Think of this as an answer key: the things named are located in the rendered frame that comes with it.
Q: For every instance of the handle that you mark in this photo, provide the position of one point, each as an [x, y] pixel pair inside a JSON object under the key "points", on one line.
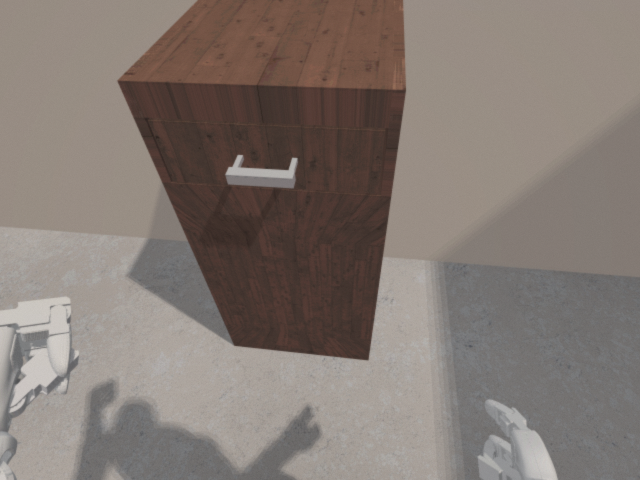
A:
{"points": [[261, 177]]}

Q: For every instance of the robot left hand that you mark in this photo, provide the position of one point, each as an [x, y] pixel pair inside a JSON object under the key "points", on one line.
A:
{"points": [[40, 330]]}

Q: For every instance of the robot right hand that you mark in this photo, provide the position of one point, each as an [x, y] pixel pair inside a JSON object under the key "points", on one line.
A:
{"points": [[525, 458]]}

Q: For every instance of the drawer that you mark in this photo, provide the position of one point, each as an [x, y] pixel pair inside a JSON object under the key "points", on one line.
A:
{"points": [[330, 158]]}

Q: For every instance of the cabinet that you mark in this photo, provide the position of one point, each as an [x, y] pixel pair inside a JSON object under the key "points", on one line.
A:
{"points": [[292, 270]]}

